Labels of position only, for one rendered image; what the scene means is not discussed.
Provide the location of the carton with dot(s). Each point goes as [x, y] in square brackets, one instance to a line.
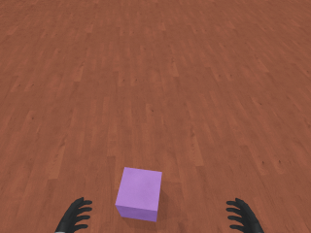
[138, 194]

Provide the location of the robot right hand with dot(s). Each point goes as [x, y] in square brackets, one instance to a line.
[248, 219]

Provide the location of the robot left hand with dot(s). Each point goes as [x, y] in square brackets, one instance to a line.
[70, 218]

